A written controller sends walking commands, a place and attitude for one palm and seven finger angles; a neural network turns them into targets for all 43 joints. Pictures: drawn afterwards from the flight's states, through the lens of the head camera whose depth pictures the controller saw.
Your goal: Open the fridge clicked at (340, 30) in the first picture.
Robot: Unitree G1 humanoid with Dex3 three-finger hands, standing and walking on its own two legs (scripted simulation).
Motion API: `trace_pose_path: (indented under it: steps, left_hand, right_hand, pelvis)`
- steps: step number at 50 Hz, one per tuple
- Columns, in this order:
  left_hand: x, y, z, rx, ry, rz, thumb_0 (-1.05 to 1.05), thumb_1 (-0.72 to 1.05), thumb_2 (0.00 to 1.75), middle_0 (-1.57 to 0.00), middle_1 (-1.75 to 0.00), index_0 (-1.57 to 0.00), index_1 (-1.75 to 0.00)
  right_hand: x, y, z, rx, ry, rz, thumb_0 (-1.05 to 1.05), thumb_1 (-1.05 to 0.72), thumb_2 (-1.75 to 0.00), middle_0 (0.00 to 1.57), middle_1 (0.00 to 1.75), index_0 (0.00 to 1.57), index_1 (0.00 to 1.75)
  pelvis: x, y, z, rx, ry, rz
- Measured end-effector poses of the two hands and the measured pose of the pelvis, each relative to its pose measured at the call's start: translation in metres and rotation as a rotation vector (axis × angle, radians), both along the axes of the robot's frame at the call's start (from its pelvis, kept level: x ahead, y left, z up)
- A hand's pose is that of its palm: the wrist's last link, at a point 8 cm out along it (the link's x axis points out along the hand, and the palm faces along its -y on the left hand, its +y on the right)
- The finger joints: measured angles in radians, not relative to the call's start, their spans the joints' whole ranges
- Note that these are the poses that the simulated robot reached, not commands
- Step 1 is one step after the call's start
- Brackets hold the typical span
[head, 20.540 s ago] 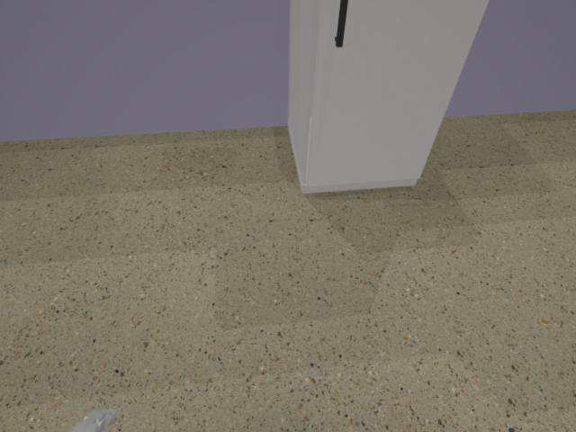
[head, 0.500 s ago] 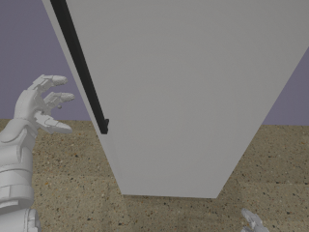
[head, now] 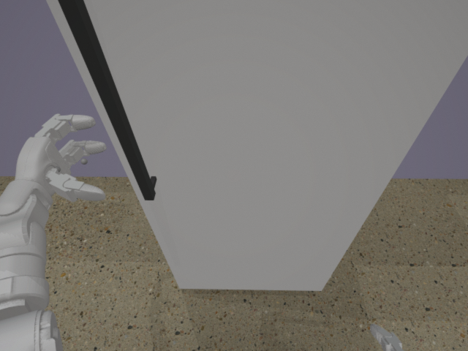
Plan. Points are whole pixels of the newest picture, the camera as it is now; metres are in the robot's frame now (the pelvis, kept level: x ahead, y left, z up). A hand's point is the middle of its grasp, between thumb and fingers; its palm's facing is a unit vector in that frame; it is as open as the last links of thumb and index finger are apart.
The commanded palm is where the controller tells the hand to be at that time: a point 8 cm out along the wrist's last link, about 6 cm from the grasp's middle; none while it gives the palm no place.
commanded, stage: move the hooked fingers beside the handle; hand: left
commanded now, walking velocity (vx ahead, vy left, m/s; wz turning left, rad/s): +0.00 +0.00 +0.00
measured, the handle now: (119, 105) +0.43 +0.19 +0.22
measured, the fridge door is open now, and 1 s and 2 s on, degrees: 0 0 0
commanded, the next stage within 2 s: feel for the door with the fingertips in 1.14 s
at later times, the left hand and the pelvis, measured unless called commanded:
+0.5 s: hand (78, 151) +0.37 +0.26 +0.17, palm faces +0.05 -1.00 -0.03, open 14.0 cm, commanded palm +0.34 +0.30 +0.16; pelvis +0.01 +0.00 +0.00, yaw +0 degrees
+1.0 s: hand (90, 164) +0.36 +0.24 +0.16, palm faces +0.05 -1.00 -0.03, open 14.0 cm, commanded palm +0.33 +0.30 +0.17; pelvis +0.00 +0.00 +0.00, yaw +0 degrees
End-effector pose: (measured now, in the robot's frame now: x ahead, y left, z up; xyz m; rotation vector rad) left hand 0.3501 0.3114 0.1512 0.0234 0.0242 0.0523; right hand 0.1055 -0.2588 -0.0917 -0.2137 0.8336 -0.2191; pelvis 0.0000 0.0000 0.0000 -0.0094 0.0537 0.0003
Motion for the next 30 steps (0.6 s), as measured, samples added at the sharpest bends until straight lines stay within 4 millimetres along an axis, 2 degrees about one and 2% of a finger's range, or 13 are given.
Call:
trace_pose_path:
  steps: [7, 15, 18, 24, 30]
  left_hand:
    - [0.005, -0.006, 0.021, 0.013, -0.086, -0.011, -0.01, -0.51, 0.3, -0.3, -1.2, -0.3, -1.2]
    - [0.007, -0.002, 0.0, 0.003, 0.04, -0.003, -0.01, -0.5, 0.3, -0.3, -1.2, -0.3, -1.2]
    - [0.002, -0.002, 0.003, 0.007, -0.014, 0.01, -0.01, -0.5, 0.3, -0.3, -1.2, -0.3, -1.2]
    - [-0.002, -0.002, 0.022, 0.012, -0.097, -0.001, -0.01, -0.5, 0.3, -0.3, -1.2, -0.3, -1.2]
    - [-0.002, -0.007, 0.007, 0.007, 0.016, -0.025, -0.01, -0.51, 0.3, -0.3, -1.2, -0.3, -1.2]
  right_hand:
    - [0.007, 0.004, 0.003, 0.001, -0.026, 0.006, 0.01, -0.9, -0.9, 0.2, 0.3, 0.21, 0.3]
    - [0.016, 0.008, 0.004, 0.023, -0.052, 0.005, 0.01, -0.9, -0.9, 0.2, 0.3, 0.21, 0.3]
    - [0.017, 0.009, 0.005, 0.017, -0.046, 0.015, 0.01, -0.9, -0.9, 0.2, 0.3, 0.21, 0.3]
    - [0.021, 0.011, 0.006, 0.015, -0.054, 0.024, 0.01, -0.9, -0.9, 0.2, 0.3, 0.21, 0.3]
    - [0.027, 0.011, 0.006, 0.029, -0.072, 0.022, 0.01, -0.9, -0.9, 0.2, 0.3, 0.21, 0.3]
  pelvis:
    - [0.002, 0.0, 0.001, -0.003, -0.01, 0.004]
    - [0.003, 0.002, 0.0, 0.001, 0.004, -0.003]
    - [0.003, 0.001, 0.001, 0.0, 0.001, -0.003]
    - [0.006, 0.001, 0.001, -0.003, -0.013, 0.003]
    - [0.005, 0.003, 0.001, -0.001, -0.01, 0.003]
